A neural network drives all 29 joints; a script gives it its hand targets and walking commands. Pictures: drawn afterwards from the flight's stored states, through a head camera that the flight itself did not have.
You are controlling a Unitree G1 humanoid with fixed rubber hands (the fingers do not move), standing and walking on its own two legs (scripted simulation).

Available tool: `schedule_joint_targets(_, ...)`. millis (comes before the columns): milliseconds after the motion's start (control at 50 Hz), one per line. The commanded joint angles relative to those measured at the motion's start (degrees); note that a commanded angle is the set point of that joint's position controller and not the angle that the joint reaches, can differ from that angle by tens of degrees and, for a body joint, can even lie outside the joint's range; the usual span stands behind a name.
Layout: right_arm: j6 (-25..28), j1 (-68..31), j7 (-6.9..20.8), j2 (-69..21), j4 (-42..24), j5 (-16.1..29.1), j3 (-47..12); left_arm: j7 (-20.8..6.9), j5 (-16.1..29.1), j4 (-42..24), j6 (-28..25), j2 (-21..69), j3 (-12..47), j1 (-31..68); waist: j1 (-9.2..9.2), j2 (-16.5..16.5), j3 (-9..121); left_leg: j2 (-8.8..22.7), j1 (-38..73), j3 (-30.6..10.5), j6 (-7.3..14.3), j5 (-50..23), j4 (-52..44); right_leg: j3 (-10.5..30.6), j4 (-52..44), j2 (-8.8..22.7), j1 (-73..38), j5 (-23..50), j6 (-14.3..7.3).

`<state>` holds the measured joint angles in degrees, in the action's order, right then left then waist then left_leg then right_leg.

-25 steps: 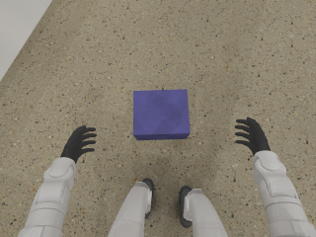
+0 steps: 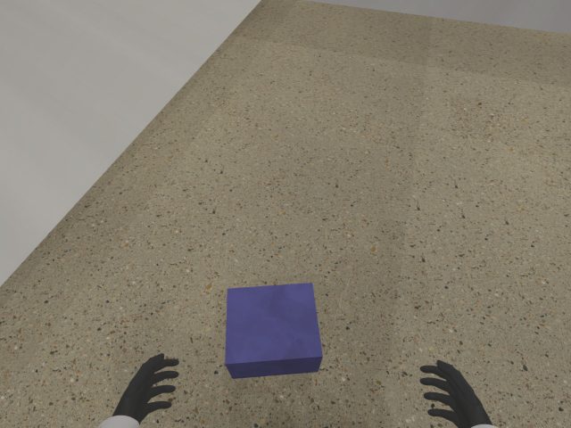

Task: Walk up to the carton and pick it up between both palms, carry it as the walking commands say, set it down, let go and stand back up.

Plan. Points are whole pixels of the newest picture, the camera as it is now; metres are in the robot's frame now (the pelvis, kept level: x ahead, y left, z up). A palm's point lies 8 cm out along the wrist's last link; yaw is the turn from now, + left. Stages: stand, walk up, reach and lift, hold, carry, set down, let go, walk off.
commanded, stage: let go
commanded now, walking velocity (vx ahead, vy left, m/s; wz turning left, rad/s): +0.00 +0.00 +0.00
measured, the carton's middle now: (272, 330) +0.49 +0.07 -0.68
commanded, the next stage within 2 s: stand in 0.40 s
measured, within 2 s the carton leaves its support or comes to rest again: neither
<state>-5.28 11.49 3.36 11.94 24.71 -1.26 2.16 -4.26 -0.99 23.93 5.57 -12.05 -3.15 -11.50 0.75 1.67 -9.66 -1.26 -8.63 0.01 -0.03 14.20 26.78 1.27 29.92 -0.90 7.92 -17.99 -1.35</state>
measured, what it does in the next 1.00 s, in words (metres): shifts its weight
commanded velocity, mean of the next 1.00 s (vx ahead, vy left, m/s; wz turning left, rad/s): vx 0.00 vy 0.00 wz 0.00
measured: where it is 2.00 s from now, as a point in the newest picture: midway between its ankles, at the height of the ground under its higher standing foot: outside the picture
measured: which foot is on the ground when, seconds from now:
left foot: down 0.00-1.00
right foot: down 0.00-1.00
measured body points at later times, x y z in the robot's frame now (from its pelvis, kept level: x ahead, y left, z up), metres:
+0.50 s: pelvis +0.06 +0.00 +0.00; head +0.02 +0.00 +0.44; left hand +0.20 +0.24 -0.09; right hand +0.20 -0.24 -0.10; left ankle +0.01 +0.12 -0.74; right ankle -0.02 -0.10 -0.74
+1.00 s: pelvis +0.09 +0.00 -0.02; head +0.03 +0.02 +0.43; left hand +0.08 +0.23 -0.17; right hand +0.09 -0.23 -0.16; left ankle +0.01 +0.12 -0.74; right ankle -0.02 -0.10 -0.74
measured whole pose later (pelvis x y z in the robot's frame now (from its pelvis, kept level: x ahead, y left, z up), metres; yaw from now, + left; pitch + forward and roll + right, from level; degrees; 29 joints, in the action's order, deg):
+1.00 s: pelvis +0.09 +0.00 -0.02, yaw +3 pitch +4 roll +0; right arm 2.2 28.5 -2.2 9.5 54.3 -1.4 -1.2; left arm 2.2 -1.6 51.8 -2.6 -10.9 -1.1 -27.7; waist -0.1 2.4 12.9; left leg -0.9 -15.3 -3.3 -0.1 26.0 37.2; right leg -2.0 33.8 -1.6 10.5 -27.4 -1.9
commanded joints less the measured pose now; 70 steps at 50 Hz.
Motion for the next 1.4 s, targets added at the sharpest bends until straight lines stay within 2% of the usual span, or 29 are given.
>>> schedule_joint_targets(0, 0.3, -3.7, -0.1, 7.3, -7.7, -0.9, 2.7, -0.1, -0.1, -8.6, -0.4, -7.0, -2.1, 2.3, 0.55, 0.9, 9.1, -1.3, 8.3, 0.8, 0.1, -8.3, -4.4, -0.3, -8.4, 0.1, 2.4, 8.6, 1.6)
schedule_joint_targets(40, 0.2, -3.4, 0.6, 7.1, -8.4, -0.1, 2.3, 0.2, -1.7, -8.1, 0.0, -6.3, -3.1, 0.3, 1.48, -2.8, 9.7, -1.7, 7.0, 0.9, -0.6, -11.6, -4.6, -0.6, -8.1, 0.0, -0.7, 12.4, 1.8)
schedule_joint_targets(60, -0.5, -2.1, 0.4, 6.3, -6.4, -0.3, 2.6, 0.1, 0.0, -7.2, 0.5, -6.3, -1.4, 2.0, -0.24, -0.1, 7.3, -1.3, 8.0, 1.4, -0.3, -10.4, -4.1, -0.1, -8.1, -0.2, 1.4, 12.4, 1.6)
schedule_joint_targets(160, -0.4, -3.1, -0.9, 6.6, -6.4, 1.6, 1.6, 1.1, 0.3, -5.4, 1.8, -7.8, -2.8, 0.0, 0.28, 1.0, 9.6, -2.5, 5.3, 1.1, -0.3, -15.3, -3.6, 0.2, -5.8, 0.0, -4.6, 25.0, 1.8)
schedule_joint_targets(180, -0.1, -1.0, -1.2, 5.6, -4.0, 2.5, 1.3, 1.5, 0.1, -6.6, 2.4, -6.9, -2.1, 2.5, 1.09, -2.7, 8.7, -2.4, 3.2, 1.6, -0.7, -15.0, -3.3, 0.7, -5.9, 0.7, -4.9, 25.9, 1.6)
schedule_joint_targets(200, 0.3, -2.6, -1.5, 5.8, -6.2, 2.6, 1.9, 1.6, 0.7, -6.3, 2.6, -7.1, -2.1, 1.9, -0.68, 0.8, 10.9, -2.5, 3.6, 1.5, -0.7, -15.7, -2.9, 0.8, -5.1, 0.4, -5.5, 27.7, 1.9)
schedule_joint_targets(260, 1.1, -0.1, -2.4, 5.0, -4.3, 4.2, 0.0, 2.7, 0.8, -6.9, 3.4, -7.3, -2.4, 0.3, 0.66, -0.5, 13.4, -2.5, 2.2, 1.5, -1.6, -19.3, -1.8, 2.6, -2.6, 1.6, -7.7, 37.6, 1.5)
schedule_joint_targets(280, 1.1, -1.8, -2.7, 4.9, -6.8, 3.8, -0.5, 2.8, 0.6, -5.9, 3.5, -7.3, -2.9, 1.7, 0.06, 3.7, 11.6, -2.8, -0.5, 2.2, -0.9, -16.4, -1.8, 3.3, -2.5, 2.4, -8.1, 40.0, 2.0)
schedule_joint_targets(360, 1.6, 1.3, -3.7, 4.2, -2.2, 4.8, -1.2, 4.0, 1.5, -6.0, 4.3, -5.2, 0.4, 2.0, -0.21, -1.7, 12.1, -2.2, -4.0, 2.0, -2.3, -18.1, -1.3, 2.5, -1.6, 1.3, -8.7, 39.7, 1.6)
schedule_joint_targets(380, 5.6, 7.3, -3.7, 8.3, 4.8, -2.1, 0.6, 4.1, -1.6, 2.8, -2.5, -8.7, -1.4, -2.8, -0.61, 1.5, 27.3, 6.5, 3.4, -2.6, -2.0, -13.0, -1.7, -0.2, -3.5, 5.3, -5.6, 15.8, 1.6)
schedule_joint_targets(400, 7.8, 7.0, -4.3, 12.2, 6.0, -3.6, 1.1, 4.8, -3.6, 3.9, -6.4, -6.5, -0.7, -5.0, 0.59, -2.3, 20.8, 7.3, 1.2, -5.2, -1.3, -13.8, -0.2, 3.1, -5.3, 5.4, 0.0, 9.7, 1.5)
schedule_joint_targets(440, 10.2, 5.5, -4.1, 9.3, 8.9, -2.2, 0.3, 5.4, -3.5, 6.4, -10.4, -7.7, -0.5, -3.0, -0.37, -1.2, 17.7, 8.2, -2.8, -6.6, -0.4, -20.6, 0.2, 5.0, -4.2, 6.2, 3.6, 17.0, 0.9)
schedule_joint_targets(560, 10.6, 8.5, -3.8, 8.8, 14.6, -1.5, -0.5, 4.2, -1.2, 12.1, -11.8, -6.7, 0.2, -8.9, 0.6, -1.0, 13.6, 6.4, -12.6, -7.1, 0.1, -11.3, 0.8, 6.6, -2.9, 7.9, 3.4, 23.3, -0.5)
schedule_joint_targets(580, 10.6, 9.3, -3.7, 7.8, 15.4, -0.6, -0.7, 4.2, -1.4, 12.3, -11.8, -6.4, 0.5, -6.5, -0.41, 1.8, 12.9, 6.8, -12.8, -7.7, 0.4, -13.2, 0.7, 6.4, -2.6, 8.0, 4.2, 25.4, -0.4)
schedule_joint_targets(640, 10.6, 12.6, -3.9, 6.7, 17.5, -0.5, -0.9, 4.8, -1.1, 15.0, -11.6, -7.2, -0.1, -10.1, -0.71, -2.0, 11.6, 6.2, -13.6, -7.1, 0.8, -14.5, 1.7, 5.8, -1.1, 8.2, 5.0, 28.0, -0.6)
schedule_joint_targets(680, 10.2, 13.0, -3.9, 5.8, 18.8, -0.6, -1.0, 5.4, -0.8, 16.2, -11.3, -8.5, 0.1, -11.7, -0.52, 0.6, 11.7, 5.7, -12.9, -7.2, 1.4, -11.3, 2.7, 5.0, -2.1, 7.9, 5.8, 27.8, -0.8)
schedule_joint_targets(700, 10.0, 13.0, -4.4, 6.3, 19.1, -0.2, -0.7, 5.5, -1.4, 16.6, -11.0, -8.6, -0.3, -10.0, -1.75, -2.6, 7.5, 5.7, -12.9, -5.7, 1.0, -11.8, 3.2, 5.3, -1.8, 8.4, 8.3, 31.1, -1.5)
schedule_joint_targets(780, 9.5, 16.5, -5.0, 7.5, 22.4, -0.2, -0.5, 5.9, -0.5, 19.6, -10.7, -6.0, 0.6, -13.8, -1.35, 0.2, 11.9, 5.5, -13.0, -5.8, 1.3, -14.3, 5.1, 4.0, -0.3, 8.0, 2.5, 37.7, -1.5)
schedule_joint_targets(860, 8.4, 17.9, -5.6, 5.1, 24.5, 0.0, -1.6, 6.4, -0.7, 22.3, -10.0, -5.5, 0.6, -18.1, 0.08, -3.0, 9.4, 5.9, -11.4, -6.3, 1.4, -18.6, 4.8, 3.2, -0.5, 7.0, 5.7, 28.6, -1.3)
schedule_joint_targets(980, 7.8, 20.8, -6.1, 3.4, 28.1, -0.1, -2.0, 7.1, -0.7, 25.6, -8.5, -6.5, 0.8, -18.7, -0.54, -2.4, 6.9, 5.7, -12.6, -7.1, 2.3, -18.8, 4.7, 2.2, -0.3, 7.1, 5.0, 27.8, -1.4)
schedule_joint_targets(1000, 7.5, 20.3, -6.0, 4.3, 28.5, 0.1, -2.0, 7.1, -0.9, 25.6, -8.3, -5.7, 0.6, -17.8, -1.57, -5.5, 6.5, 5.9, -11.0, -6.3, 2.0, -19.6, 4.8, 3.2, -0.5, 7.4, 5.9, 28.1, -1.7)
schedule_joint_targets(1060, 6.9, 20.8, -6.3, 2.1, 30.5, -0.2, -2.7, 7.3, -0.4, 27.3, -8.4, -4.7, 1.3, -20.9, -0.13, -0.3, 8.6, 5.6, -10.1, -6.7, 2.3, -18.9, 4.8, 2.0, 0.0, 6.8, 3.8, 27.8, -1.0)
schedule_joint_targets(1140, 6.9, 20.6, -6.2, 2.5, 32.5, -0.2, -2.5, 7.3, -0.9, 28.2, -8.0, -4.6, 1.5, -19.0, -0.96, -5.5, 8.9, 5.5, -9.0, -7.0, 2.4, -19.9, 4.3, 1.6, -0.7, 6.9, 3.4, 26.1, -2.1)
schedule_joint_targets(1160, 6.8, 20.5, -6.5, 1.7, 33.1, 0.4, -3.1, 7.2, -0.6, 28.6, -8.1, -6.1, 1.4, -19.5, -0.55, -2.2, 7.3, 5.2, -9.3, -7.3, 2.8, -18.4, 3.7, 1.8, -1.4, 6.9, 3.9, 24.3, -1.8)
schedule_joint_targets(1220, 6.9, 19.5, -6.1, 2.0, 34.3, 0.3, -2.9, 7.3, -0.2, 30.8, -8.1, -3.5, 2.3, -19.5, -0.6, -2.3, 6.1, 6.0, -8.7, -8.0, 2.9, -22.9, 3.6, 1.3, -1.8, 6.5, 4.4, 21.5, -1.6)
schedule_joint_targets(1240, 6.3, 19.7, -6.0, 2.8, 34.8, 0.0, -2.8, 7.0, -0.4, 31.2, -7.7, -2.1, 2.6, -18.5, -0.71, -5.3, 5.9, 6.1, -9.5, -8.4, 3.0, -22.5, 2.9, 1.3, -2.4, 6.5, 3.3, 18.3, -1.5)
schedule_joint_targets(1280, 6.2, 18.8, -6.3, 3.4, 34.8, -0.3, -2.8, 7.2, -0.3, 32.0, -7.4, -3.4, 2.3, -18.1, -0.74, -2.3, 4.7, 5.8, -10.1, -9.5, 3.6, -21.1, 2.3, 1.4, -3.2, 6.1, 4.4, 16.4, -1.8)
schedule_joint_targets(1320, 6.7, 18.9, -6.1, 3.4, 36.0, 0.1, -2.7, 7.5, -0.4, 33.9, -7.5, -2.6, 2.7, -18.9, -0.68, 0.4, 5.8, 5.1, -8.7, -8.5, 3.3, -20.1, 2.4, 1.8, -2.7, 7.0, 2.1, 24.5, -1.6)
schedule_joint_targets(1380, 5.9, 17.6, -5.8, -0.4, 37.3, -0.2, -3.5, 7.2, -0.3, 34.3, -7.1, -1.8, 2.8, -18.9, -0.14, -4.4, 6.5, 4.7, -7.7, -8.0, 2.7, -20.2, 1.8, 1.4, -3.9, 6.6, 1.8, 20.4, -1.1)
